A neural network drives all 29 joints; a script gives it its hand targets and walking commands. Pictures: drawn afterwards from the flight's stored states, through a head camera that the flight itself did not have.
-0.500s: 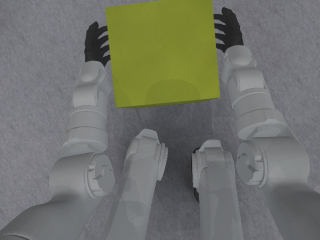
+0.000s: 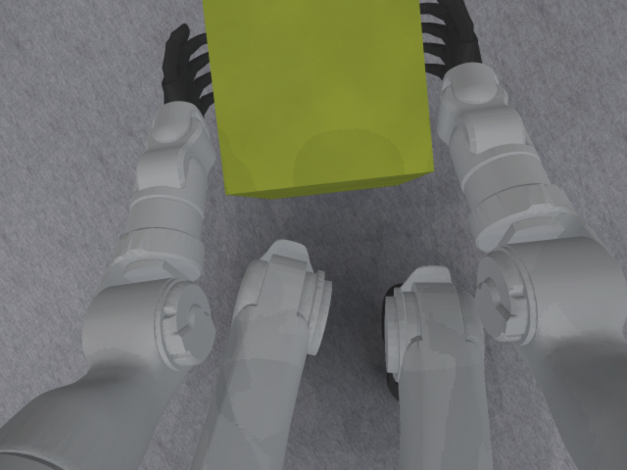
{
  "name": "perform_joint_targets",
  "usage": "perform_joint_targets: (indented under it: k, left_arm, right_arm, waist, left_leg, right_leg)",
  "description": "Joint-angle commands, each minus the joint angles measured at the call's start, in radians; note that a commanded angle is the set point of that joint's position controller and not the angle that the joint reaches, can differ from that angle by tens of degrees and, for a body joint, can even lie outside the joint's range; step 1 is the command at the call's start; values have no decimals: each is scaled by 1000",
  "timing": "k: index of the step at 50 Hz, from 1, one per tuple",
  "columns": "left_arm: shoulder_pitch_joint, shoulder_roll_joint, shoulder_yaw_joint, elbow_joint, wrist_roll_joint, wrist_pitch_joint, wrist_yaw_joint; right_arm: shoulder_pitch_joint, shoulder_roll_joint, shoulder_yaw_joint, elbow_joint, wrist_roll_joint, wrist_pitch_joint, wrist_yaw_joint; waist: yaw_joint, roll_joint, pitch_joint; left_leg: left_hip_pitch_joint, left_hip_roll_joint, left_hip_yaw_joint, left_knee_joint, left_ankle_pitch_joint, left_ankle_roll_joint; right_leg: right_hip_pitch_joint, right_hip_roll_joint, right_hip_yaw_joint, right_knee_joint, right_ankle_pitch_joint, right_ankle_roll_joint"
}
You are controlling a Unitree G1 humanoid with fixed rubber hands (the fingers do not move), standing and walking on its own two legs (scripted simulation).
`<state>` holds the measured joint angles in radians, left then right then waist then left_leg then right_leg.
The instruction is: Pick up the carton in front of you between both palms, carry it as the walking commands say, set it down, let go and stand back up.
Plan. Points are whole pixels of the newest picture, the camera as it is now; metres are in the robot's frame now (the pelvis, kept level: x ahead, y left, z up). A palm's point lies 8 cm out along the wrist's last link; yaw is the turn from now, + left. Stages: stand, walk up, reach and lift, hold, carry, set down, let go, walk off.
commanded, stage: set down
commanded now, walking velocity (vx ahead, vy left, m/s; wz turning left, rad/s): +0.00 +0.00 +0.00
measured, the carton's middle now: (323, 113) +0.49 +0.07 -0.24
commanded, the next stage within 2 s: none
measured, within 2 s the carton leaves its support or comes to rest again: rests again in 0.82 s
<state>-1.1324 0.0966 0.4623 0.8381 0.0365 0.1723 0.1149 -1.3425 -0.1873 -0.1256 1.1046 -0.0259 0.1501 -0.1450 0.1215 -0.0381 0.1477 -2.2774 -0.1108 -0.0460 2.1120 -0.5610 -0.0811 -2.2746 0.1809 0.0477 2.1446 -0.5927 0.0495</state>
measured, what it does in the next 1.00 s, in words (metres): stands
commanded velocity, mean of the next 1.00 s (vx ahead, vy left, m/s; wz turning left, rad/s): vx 0.00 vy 0.00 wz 0.00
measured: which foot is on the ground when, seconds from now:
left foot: down 0.00-1.00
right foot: down 0.00-1.00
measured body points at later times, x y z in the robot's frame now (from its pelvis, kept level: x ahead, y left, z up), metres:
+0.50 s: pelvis -0.01 -0.01 -0.01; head +0.34 +0.01 +0.27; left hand +0.47 +0.22 -0.18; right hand +0.54 -0.08 -0.18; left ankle +0.11 +0.12 -0.35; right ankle +0.10 -0.11 -0.35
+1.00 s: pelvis -0.01 +0.00 -0.02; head +0.35 +0.00 +0.24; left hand +0.45 +0.27 -0.20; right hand +0.54 -0.12 -0.22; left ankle +0.11 +0.12 -0.35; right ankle +0.10 -0.11 -0.35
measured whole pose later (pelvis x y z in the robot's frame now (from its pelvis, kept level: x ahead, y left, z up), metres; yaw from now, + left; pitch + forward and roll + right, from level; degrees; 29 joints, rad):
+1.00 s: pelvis -0.01 +0.00 -0.02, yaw +2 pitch +37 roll +3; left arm -1.25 0.28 0.32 1.14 -0.14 -0.02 0.07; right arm -1.40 -0.39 0.03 1.19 0.14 0.04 -0.09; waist 0.12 0.00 0.33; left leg -2.27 -0.03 0.01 2.15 -0.53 -0.04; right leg -2.27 0.09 0.02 2.21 -0.58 0.00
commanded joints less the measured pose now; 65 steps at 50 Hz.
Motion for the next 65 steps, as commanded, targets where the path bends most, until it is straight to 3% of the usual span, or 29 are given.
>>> perform_joint_targets:
  k: [1,12,17,34,37,38,40,42,48,51,55,60,62,65]
  left_arm:
    - [-659,-767,-409,-78,-61,-27,-281]
    - [-696,-682,-375,-40,-54,-61,-270]
    - [-669,-635,-334,13,-34,-61,-271]
    - [-573,-416,-167,152,53,-77,-250]
    - [-516,-272,-120,173,50,-97,-216]
    - [-467,-162,-90,185,46,-111,-189]
    - [-312,196,-14,227,29,-151,-100]
    - [-290,298,-37,255,-35,-176,-49]
    - [-335,296,-185,196,-227,-229,-49]
    - [-286,312,-221,138,-282,-230,-46]
    - [-192,357,-200,47,-286,-213,-18]
    - [-119,340,-195,-153,-275,-158,16]
    - [-98,311,-199,-200,-258,-123,19]
    - [-74,246,-200,-169,-223,-91,8]
  right_arm:
    - [-492,890,227,-120,47,-47,216]
    - [-548,817,231,-97,75,-72,225]
    - [-516,757,178,-27,41,-69,231]
    - [-459,505,82,85,-29,-73,234]
    - [-441,336,77,79,-17,-83,199]
    - [-415,211,67,74,-9,-89,173]
    - [-311,-180,28,59,14,-112,88]
    - [-317,-258,53,68,75,-115,46]
    - [-351,-225,184,-51,199,-141,57]
    - [-326,-246,200,-149,233,-141,54]
    - [-267,-274,176,-235,216,-120,43]
    - [-205,-272,109,-362,161,-61,34]
    - [-168,-267,70,-371,135,-32,35]
    - [-99,-246,19,-289,99,-14,53]
  waist:
    - [65,-58,-1009]
    - [84,-63,-925]
    - [64,-58,-830]
    - [49,-56,-639]
    - [56,-52,-663]
    - [59,-51,-675]
    - [62,-51,-683]
    - [79,-31,-724]
    - [66,-88,-863]
    - [64,-102,-1022]
    - [74,-111,-1205]
    - [46,-82,-1373]
    - [33,-53,-1332]
    - [16,-16,-1103]
  left_leg:
    - [506,-17,127,-135,386,23]
    - [462,-6,120,-102,378,36]
    - [424,-1,110,-103,326,41]
    - [320,24,97,-107,214,57]
    - [345,39,107,-101,215,47]
    - [358,47,112,-100,213,40]
    - [380,71,120,-107,204,22]
    - [413,87,114,-110,229,14]
    - [431,106,97,-83,363,30]
    - [515,103,96,-82,432,34]
    - [626,87,103,-110,458,36]
    - [792,59,125,-191,434,37]
    - [817,52,130,-240,392,37]
    - [740,54,119,-304,304,30]
  right_leg:
    - [412,11,-75,-165,284,-54]
    - [387,5,-52,-135,286,-55]
    - [336,0,-50,-138,234,-63]
    - [287,-32,-29,-152,145,-70]
    - [336,-44,-32,-149,141,-61]
    - [360,-52,-33,-148,137,-55]
    - [405,-80,-27,-152,122,-39]
    - [411,-102,-10,-146,133,-36]
    - [495,-137,1,-119,268,-41]
    - [599,-139,-13,-100,331,-33]
    - [715,-136,-35,-100,334,-31]
    - [774,-107,-84,-161,283,-47]
    - [730,-96,-100,-208,231,-55]
    - [571,-93,-104,-276,126,-63]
